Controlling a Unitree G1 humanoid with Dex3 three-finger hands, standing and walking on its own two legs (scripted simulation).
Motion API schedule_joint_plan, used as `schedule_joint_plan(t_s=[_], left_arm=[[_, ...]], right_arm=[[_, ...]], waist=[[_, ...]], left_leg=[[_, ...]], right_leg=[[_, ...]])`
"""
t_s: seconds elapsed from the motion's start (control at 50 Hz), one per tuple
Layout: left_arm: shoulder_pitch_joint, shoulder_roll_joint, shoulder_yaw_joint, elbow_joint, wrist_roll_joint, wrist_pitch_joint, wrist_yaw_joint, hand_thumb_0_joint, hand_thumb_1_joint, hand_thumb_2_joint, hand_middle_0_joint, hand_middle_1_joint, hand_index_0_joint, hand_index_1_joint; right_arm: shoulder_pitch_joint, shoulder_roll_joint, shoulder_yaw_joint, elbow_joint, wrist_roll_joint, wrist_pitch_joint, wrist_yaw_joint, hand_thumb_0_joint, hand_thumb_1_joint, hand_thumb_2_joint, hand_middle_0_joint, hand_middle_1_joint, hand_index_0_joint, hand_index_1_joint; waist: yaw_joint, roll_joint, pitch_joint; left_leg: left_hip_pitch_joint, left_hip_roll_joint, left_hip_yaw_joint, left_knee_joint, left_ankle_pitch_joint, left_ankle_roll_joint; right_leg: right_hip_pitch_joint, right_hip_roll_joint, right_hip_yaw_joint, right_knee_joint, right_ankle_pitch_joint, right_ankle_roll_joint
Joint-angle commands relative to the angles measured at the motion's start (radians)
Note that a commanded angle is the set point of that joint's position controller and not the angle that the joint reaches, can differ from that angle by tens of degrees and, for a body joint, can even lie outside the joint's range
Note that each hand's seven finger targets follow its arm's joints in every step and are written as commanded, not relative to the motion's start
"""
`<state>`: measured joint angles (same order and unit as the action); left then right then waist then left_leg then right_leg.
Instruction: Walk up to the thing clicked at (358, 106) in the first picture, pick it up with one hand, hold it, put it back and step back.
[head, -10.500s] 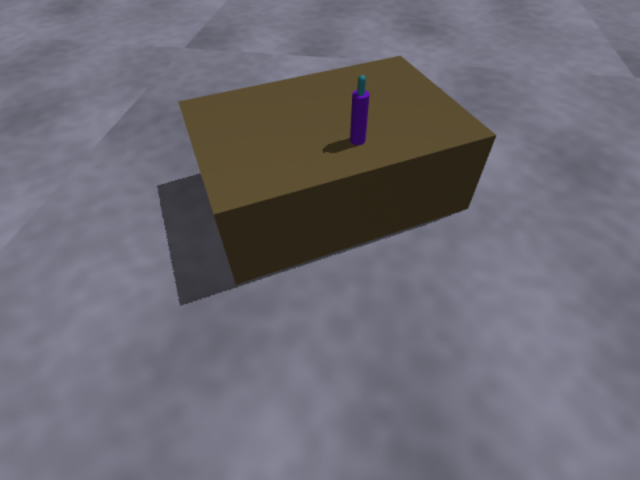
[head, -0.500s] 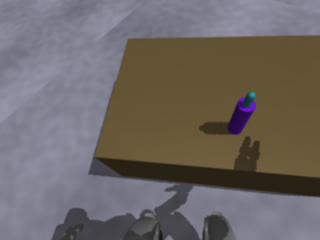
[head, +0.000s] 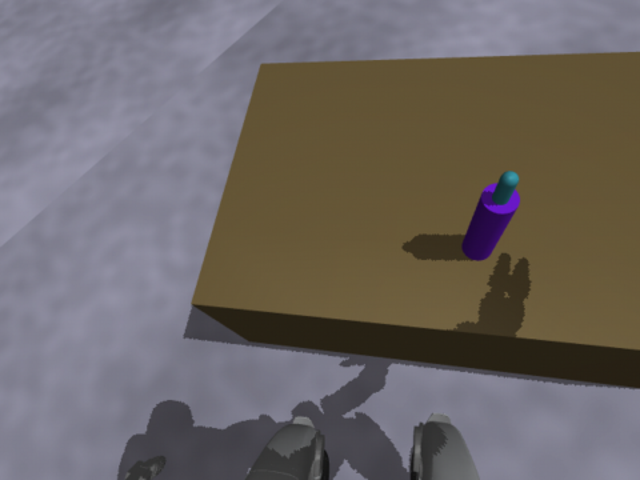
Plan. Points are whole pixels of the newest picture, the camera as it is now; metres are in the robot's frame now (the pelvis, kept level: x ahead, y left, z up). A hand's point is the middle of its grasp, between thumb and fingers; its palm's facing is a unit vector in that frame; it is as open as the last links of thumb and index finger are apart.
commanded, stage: approach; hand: right
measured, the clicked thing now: (491, 217) +0.53 -0.20 -0.18
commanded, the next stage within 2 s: close in in 0.42 s
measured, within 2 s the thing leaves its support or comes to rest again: neither
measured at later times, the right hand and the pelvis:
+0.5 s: hand (566, 238) +0.48 -0.30 -0.17, palm faces +0.17 +0.99 -0.01, open 17.6 cm; pelvis -0.06 +0.01 -0.21, yaw +6 degrees
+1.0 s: hand (502, 233) +0.51 -0.22 -0.21, palm faces +0.18 +0.98 -0.04, open 17.3 cm; pelvis -0.08 +0.02 -0.27, yaw +7 degrees
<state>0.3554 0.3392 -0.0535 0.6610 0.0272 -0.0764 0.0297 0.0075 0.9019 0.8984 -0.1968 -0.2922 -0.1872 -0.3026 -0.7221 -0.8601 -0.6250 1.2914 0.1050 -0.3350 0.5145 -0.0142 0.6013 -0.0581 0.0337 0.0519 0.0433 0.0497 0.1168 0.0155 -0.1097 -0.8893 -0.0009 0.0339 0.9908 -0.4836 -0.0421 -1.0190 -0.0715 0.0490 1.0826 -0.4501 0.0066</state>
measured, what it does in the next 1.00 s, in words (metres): lowers itself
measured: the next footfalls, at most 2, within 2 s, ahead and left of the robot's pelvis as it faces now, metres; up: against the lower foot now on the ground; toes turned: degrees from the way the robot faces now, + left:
none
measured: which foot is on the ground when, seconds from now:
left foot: down 0.00-1.00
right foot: down 0.00-1.00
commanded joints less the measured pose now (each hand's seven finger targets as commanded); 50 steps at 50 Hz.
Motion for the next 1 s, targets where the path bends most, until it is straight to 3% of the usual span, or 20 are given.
schedule_joint_plan(t_s=[0.0,0.04,0.08,0.14,0.2,0.26,0.32,0.38,0.44,0.5,0.56,0.6,0.68,0.7,0.74,0.82,0.86,0.92,0.96,0.98], left_arm=[[0.084,0.189,0.064,-0.058,0.011,-0.036,0.002,0.000,0.885,0.904,-0.190,-0.293,-0.184,-0.299],[0.086,0.190,0.053,-0.072,0.016,-0.039,-0.002,0.000,0.888,0.902,-0.188,-0.293,-0.183,-0.298],[0.078,0.179,0.034,-0.085,0.023,-0.040,-0.005,0.000,0.897,0.905,-0.184,-0.294,-0.180,-0.298],[0.079,0.192,0.022,-0.096,0.035,-0.034,-0.009,0.000,0.897,0.907,-0.180,-0.292,-0.175,-0.297],[0.056,0.191,0.016,-0.093,0.048,-0.020,-0.015,0.000,0.911,0.903,-0.178,-0.293,-0.177,-0.294],[0.050,0.196,0.020,-0.097,0.059,-0.003,-0.023,0.000,0.912,0.902,-0.176,-0.290,-0.174,-0.291],[0.047,0.207,0.032,-0.078,0.066,0.013,-0.033,0.000,0.915,0.898,-0.177,-0.290,-0.177,-0.289],[0.035,0.190,0.018,-0.065,0.071,0.025,-0.046,0.000,0.914,0.900,-0.179,-0.291,-0.178,-0.291],[0.041,0.202,0.017,-0.061,0.077,0.043,-0.057,0.000,0.914,0.899,-0.183,-0.293,-0.183,-0.292],[0.036,0.205,0.007,-0.069,0.076,0.058,-0.068,0.000,0.924,0.899,-0.188,-0.298,-0.191,-0.294],[0.043,0.206,-0.005,-0.086,0.076,0.078,-0.073,0.000,0.908,0.894,-0.187,-0.297,-0.191,-0.293],[0.057,0.208,0.005,-0.092,0.075,0.094,-0.076,0.000,0.904,0.892,-0.186,-0.296,-0.189,-0.292],[0.064,0.210,0.019,-0.090,0.065,0.119,-0.074,0.000,0.918,0.893,-0.181,-0.297,-0.187,-0.292],[0.065,0.208,0.020,-0.096,0.062,0.126,-0.072,0.000,0.914,0.894,-0.181,-0.297,-0.187,-0.291],[0.073,0.205,0.031,-0.095,0.056,0.137,-0.069,0.000,0.917,0.897,-0.179,-0.298,-0.185,-0.292],[0.070,0.180,0.028,-0.091,0.047,0.149,-0.064,0.000,0.915,0.900,-0.182,-0.298,-0.186,-0.293],[0.061,0.171,0.027,-0.088,0.044,0.150,-0.062,0.000,0.919,0.897,-0.182,-0.297,-0.187,-0.292],[0.061,0.163,0.024,-0.100,0.038,0.151,-0.060,0.000,0.917,0.895,-0.186,-0.298,-0.191,-0.292],[0.047,0.153,0.018,-0.095,0.038,0.150,-0.062,0.000,0.913,0.895,-0.188,-0.298,-0.193,-0.293],[0.053,0.155,0.021,-0.102,0.035,0.149,-0.062,0.000,0.920,0.892,-0.191,-0.301,-0.198,-0.294]], right_arm=[[-0.306,-0.252,-0.047,-0.162,0.058,-0.156,0.016,0.000,0.611,-0.071,0.024,0.060,0.037,0.060],[-0.315,-0.260,-0.063,-0.162,0.072,-0.195,0.021,0.000,0.608,-0.066,0.032,0.056,0.043,0.056],[-0.306,-0.213,-0.047,-0.116,0.086,-0.219,0.034,0.000,0.599,-0.056,0.037,0.053,0.045,0.052],[-0.344,-0.301,-0.108,-0.182,0.087,-0.253,0.033,0.000,0.576,-0.035,0.052,0.044,0.054,0.043],[-0.410,-0.322,-0.130,-0.193,0.070,-0.265,0.026,0.000,0.571,-0.027,0.057,0.040,0.056,0.040],[-0.460,-0.405,-0.164,-0.250,0.024,-0.263,0.004,0.000,0.555,-0.019,0.062,0.037,0.057,0.037],[-0.579,-0.431,-0.170,-0.296,0.005,-0.251,-0.021,0.000,0.548,-0.024,0.060,0.038,0.055,0.038],[-0.577,-0.374,-0.120,-0.185,-0.029,-0.226,-0.044,0.000,0.554,-0.019,0.062,0.038,0.055,0.037],[-0.660,-0.437,-0.138,-0.234,-0.062,-0.223,-0.078,0.000,0.551,-0.022,0.062,0.038,0.054,0.038],[-0.657,-0.350,-0.087,-0.165,-0.074,-0.195,-0.089,0.000,0.521,-0.028,0.065,0.038,0.054,0.038],[-0.716,-0.435,-0.112,-0.278,-0.091,-0.185,-0.123,0.000,0.530,-0.014,0.066,0.032,0.055,0.032],[-0.773,-0.422,-0.103,-0.375,-0.085,-0.166,-0.144,0.000,0.525,-0.017,0.063,0.032,0.052,0.032],[-0.768,-0.352,-0.056,-0.427,-0.100,-0.104,-0.202,0.000,0.454,-0.016,0.068,0.027,0.052,0.027],[-0.796,-0.395,-0.081,-0.496,-0.104,-0.101,-0.224,0.000,0.443,-0.017,0.069,0.026,0.053,0.026],[-0.776,-0.347,-0.057,-0.511,-0.106,-0.072,-0.249,0.000,0.470,-0.016,0.063,0.028,0.049,0.028],[-0.767,-0.306,-0.042,-0.542,-0.103,-0.048,-0.294,0.000,0.482,-0.016,0.062,0.030,0.049,0.030],[-0.709,-0.223,-0.004,-0.460,-0.099,-0.030,-0.304,0.000,0.488,-0.017,0.059,0.031,0.047,0.031],[-0.670,-0.225,-0.020,-0.446,-0.094,-0.027,-0.317,0.000,0.484,-0.029,0.054,0.035,0.045,0.035],[-0.634,-0.141,0.028,-0.369,-0.088,-0.025,-0.314,0.000,0.487,-0.032,0.054,0.036,0.045,0.036],[-0.625,-0.150,0.005,-0.401,-0.079,-0.029,-0.315,0.000,0.481,-0.034,0.054,0.036,0.045,0.036]], waist=[[0.014,-0.162,-0.355],[0.013,-0.170,-0.391],[0.030,-0.191,-0.415],[0.007,-0.261,-0.534],[0.018,-0.299,-0.569],[0.006,-0.354,-0.678],[0.033,-0.376,-0.710],[0.073,-0.342,-0.653],[0.077,-0.378,-0.696],[0.113,-0.360,-0.644],[0.092,-0.376,-0.729],[0.083,-0.408,-0.813],[0.075,-0.437,-0.812],[0.059,-0.453,-0.849],[0.066,-0.441,-0.867],[0.075,-0.395,-0.749],[0.094,-0.332,-0.695],[0.095,-0.275,-0.636],[0.106,-0.255,-0.562],[0.101,-0.239,-0.573]], left_leg=[[-0.160,-0.029,0.006,0.040,0.193,0.063],[-0.220,-0.033,0.009,0.109,0.168,0.061],[-0.322,-0.037,0.018,0.187,0.154,0.060],[-0.395,-0.038,0.019,0.293,0.172,0.063],[-0.508,-0.037,0.024,0.406,0.157,0.064],[-0.545,-0.038,0.023,0.475,0.151,0.062],[-0.610,-0.037,0.026,0.549,0.134,0.061],[-0.709,-0.042,0.038,0.619,0.094,0.057],[-0.776,-0.043,0.047,0.689,0.064,0.063],[-0.846,-0.045,0.072,0.747,0.009,0.064],[-0.813,-0.051,0.074,0.784,0.023,0.064],[-0.784,-0.052,0.075,0.811,0.047,0.065],[-0.815,-0.057,0.083,0.830,0.010,0.071],[-0.800,-0.056,0.081,0.834,0.005,0.074],[-0.783,-0.058,0.083,0.831,0.017,0.072],[-0.809,-0.062,0.080,0.815,-0.015,0.074],[-0.810,-0.063,0.082,0.807,-0.026,0.070],[-0.795,-0.065,0.079,0.787,-0.033,0.068],[-0.825,-0.065,0.078,0.781,-0.078,0.069],[-0.825,-0.066,0.083,0.783,-0.051,0.068]], right_leg=[[0.273,0.006,0.032,0.018,0.262,-0.035],[0.214,0.008,0.034,0.077,0.237,-0.034],[0.186,-0.007,0.051,0.143,0.269,-0.026],[0.150,-0.011,0.057,0.252,0.345,-0.020],[0.061,-0.021,0.071,0.358,0.343,-0.013],[0.032,-0.021,0.068,0.441,0.325,-0.014],[-0.041,-0.023,0.072,0.520,0.263,-0.015],[-0.167,-0.024,0.075,0.600,0.189,-0.018],[-0.204,-0.024,0.083,0.647,0.143,-0.018],[-0.294,-0.019,0.096,0.685,0.050,-0.017],[-0.341,-0.013,0.070,0.749,0.042,-0.026],[-0.341,-0.014,0.060,0.782,0.076,-0.025],[-0.365,-0.016,0.051,0.786,0.031,-0.018],[-0.351,-0.014,0.048,0.774,0.025,-0.018],[-0.339,-0.015,0.046,0.774,0.035,-0.017],[-0.444,-0.012,0.043,0.765,-0.039,-0.024],[-0.489,-0.011,0.043,0.768,-0.064,-0.030],[-0.559,-0.008,0.039,0.766,-0.088,-0.040],[-0.609,-0.005,0.039,0.760,-0.136,-0.043],[-0.587,-0.007,0.043,0.762,-0.108,-0.044]])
